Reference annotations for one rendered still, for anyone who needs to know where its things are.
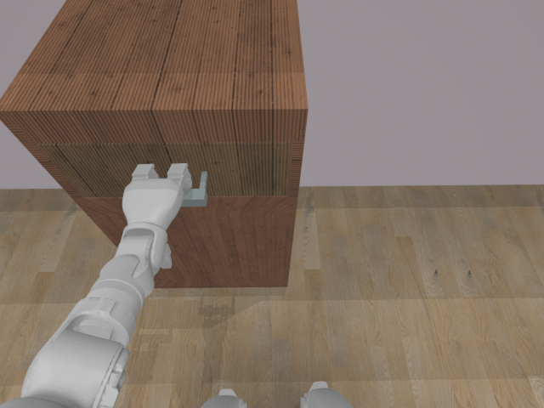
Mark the handle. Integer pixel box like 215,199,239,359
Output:
181,171,207,207

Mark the drawer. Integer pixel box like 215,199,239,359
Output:
38,141,290,197

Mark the robot left upper arm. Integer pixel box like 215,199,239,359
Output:
0,329,130,408

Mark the left robot forearm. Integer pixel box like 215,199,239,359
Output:
20,222,167,398

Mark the cabinet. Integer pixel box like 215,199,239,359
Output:
0,0,309,288

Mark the right robot shin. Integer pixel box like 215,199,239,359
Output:
308,382,328,394

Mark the robot left hand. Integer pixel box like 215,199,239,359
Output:
122,163,192,269

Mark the robot shin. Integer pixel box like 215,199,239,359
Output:
308,382,328,394
218,389,237,397

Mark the left robot shin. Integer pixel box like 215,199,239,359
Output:
218,389,237,397

